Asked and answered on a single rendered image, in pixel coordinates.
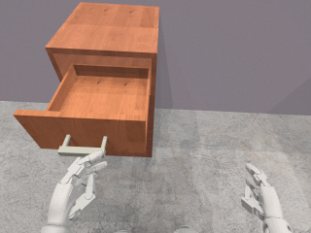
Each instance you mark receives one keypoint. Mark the robot right hand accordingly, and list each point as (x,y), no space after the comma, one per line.
(267,203)

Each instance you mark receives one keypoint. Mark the robot left hand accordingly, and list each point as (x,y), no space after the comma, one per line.
(67,192)

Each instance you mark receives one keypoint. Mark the drawer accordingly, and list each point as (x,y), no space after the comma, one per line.
(94,101)

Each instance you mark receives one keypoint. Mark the right robot forearm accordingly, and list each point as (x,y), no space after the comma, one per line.
(275,225)

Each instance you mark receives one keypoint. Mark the handle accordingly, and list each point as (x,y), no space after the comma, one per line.
(66,150)

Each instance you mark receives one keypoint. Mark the cabinet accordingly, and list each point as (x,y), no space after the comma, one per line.
(110,34)

